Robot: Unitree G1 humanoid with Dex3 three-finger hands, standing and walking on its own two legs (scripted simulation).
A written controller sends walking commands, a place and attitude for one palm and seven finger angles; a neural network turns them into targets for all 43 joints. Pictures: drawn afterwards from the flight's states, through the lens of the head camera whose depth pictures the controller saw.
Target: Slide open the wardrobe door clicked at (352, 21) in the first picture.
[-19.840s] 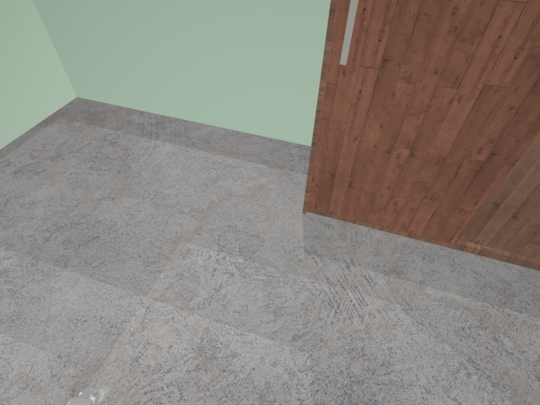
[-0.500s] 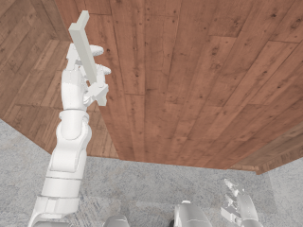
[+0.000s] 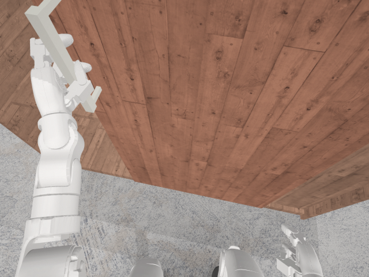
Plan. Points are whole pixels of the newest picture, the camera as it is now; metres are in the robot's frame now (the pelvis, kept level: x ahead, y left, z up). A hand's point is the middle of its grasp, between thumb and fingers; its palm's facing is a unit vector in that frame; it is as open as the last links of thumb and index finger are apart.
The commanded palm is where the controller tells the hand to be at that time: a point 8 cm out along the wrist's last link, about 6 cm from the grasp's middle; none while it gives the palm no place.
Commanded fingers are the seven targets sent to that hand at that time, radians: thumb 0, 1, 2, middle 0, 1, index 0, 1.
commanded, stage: stop walking and hold the door there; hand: left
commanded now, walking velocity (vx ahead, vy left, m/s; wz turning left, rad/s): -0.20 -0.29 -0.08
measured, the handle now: (75, 63) +0.44 +0.30 +0.14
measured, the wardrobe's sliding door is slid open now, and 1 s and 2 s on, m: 0.44 0.44 0.44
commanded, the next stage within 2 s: none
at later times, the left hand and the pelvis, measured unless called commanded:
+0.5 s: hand (82, 83) +0.39 +0.27 +0.14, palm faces +0.61 -0.73 -0.32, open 6.6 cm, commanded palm +0.34 +0.29 +0.12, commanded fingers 0.00 0.90 0.90 -0.45 -1.40 -0.45 -1.40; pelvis +0.02 -0.08 -0.01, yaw -5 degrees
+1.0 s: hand (81, 85) +0.39 +0.26 +0.14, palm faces +0.49 -0.83 -0.28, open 6.7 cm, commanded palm +0.34 +0.29 +0.12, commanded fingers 0.00 0.90 0.90 -0.45 -1.40 -0.45 -1.40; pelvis -0.04 -0.03 -0.01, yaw -11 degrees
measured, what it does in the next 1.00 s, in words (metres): steps on the spot: right foot, then left foot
